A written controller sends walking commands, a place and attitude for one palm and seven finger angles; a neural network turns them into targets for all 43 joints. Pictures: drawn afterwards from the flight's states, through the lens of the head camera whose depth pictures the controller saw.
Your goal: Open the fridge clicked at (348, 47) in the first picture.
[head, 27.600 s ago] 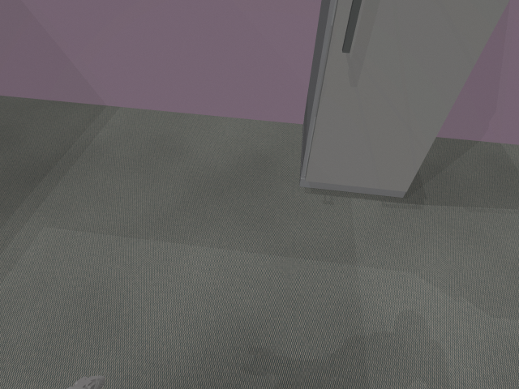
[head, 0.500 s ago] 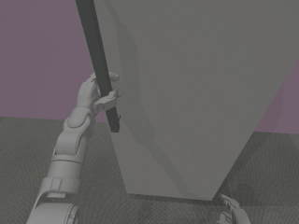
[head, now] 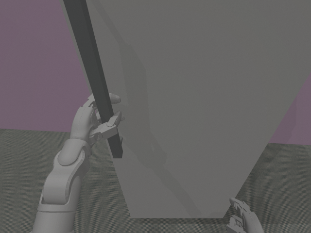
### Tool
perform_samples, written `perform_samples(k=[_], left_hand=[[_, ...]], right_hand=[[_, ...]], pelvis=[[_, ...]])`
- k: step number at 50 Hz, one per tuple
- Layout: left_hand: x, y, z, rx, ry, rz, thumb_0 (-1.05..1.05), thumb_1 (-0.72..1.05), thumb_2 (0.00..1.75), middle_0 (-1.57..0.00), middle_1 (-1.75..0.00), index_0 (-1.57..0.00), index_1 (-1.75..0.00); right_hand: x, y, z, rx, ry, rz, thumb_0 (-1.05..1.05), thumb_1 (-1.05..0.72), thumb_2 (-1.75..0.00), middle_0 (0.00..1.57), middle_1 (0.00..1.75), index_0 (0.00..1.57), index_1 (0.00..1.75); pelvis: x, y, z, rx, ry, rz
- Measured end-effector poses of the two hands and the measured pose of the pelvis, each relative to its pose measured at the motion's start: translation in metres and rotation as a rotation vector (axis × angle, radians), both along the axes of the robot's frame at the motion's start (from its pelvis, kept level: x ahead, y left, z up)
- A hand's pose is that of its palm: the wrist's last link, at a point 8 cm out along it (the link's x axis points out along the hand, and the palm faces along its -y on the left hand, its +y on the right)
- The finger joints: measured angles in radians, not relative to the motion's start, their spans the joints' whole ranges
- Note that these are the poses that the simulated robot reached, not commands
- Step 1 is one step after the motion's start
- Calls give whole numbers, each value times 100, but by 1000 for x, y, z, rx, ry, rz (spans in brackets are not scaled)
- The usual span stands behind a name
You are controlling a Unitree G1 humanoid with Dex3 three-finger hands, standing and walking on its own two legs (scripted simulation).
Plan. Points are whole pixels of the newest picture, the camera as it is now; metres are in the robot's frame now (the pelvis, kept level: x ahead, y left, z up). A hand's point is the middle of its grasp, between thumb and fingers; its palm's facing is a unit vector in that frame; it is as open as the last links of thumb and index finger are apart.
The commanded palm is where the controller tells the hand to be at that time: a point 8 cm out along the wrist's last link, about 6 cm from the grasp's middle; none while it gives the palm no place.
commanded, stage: pull the door a little, standing still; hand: left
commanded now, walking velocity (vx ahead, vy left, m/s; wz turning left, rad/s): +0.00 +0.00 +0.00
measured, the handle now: (104, 92) +0.36 +0.15 +0.23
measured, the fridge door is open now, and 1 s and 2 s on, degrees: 5 28 44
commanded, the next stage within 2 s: walk backward, drawing the door open in 0.20 s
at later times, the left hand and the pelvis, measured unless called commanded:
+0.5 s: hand (113, 162) +0.21 +0.10 +0.17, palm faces -0.03 -0.99 -0.15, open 6.7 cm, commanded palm +0.18 +0.16 +0.17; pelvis -0.04 +0.00 +0.00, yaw +1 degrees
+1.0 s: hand (128, 207) +0.13 +0.06 +0.16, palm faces +0.05 -0.98 -0.20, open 7.1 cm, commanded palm +0.10 +0.11 +0.17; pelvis -0.13 -0.05 -0.01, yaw +5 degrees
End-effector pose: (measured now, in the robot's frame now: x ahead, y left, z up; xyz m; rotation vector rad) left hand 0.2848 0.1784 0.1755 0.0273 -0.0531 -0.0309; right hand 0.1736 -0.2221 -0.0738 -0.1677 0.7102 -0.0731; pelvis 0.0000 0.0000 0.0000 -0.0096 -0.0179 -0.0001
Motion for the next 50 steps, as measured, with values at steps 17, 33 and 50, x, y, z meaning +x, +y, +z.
perform_samples(k=[17,33,50], left_hand=[[-63,-13,0,29,-13,-3,-1,65,71,-42,-139,-33,-140],[-114,-30,-5,139,-205,-38,-7,57,68,-45,-140,-29,-136],[-174,-67,-8,174,-255,55,-10,58,69,-46,-141,-24,-135]], right_hand=[[20,29,21,48,-105,94,2,-91,-89,20,30,21,30],[-89,-5,-15,-20,120,-78,2,-91,-89,20,30,20,30],[-135,-23,-34,35,120,-21,2,-91,-89,20,30,21,30]], pelvis=[[-15,-5,-2,2,-34,19],[-73,2,-1,19,21,-4],[-127,-48,-9,42,10,80]])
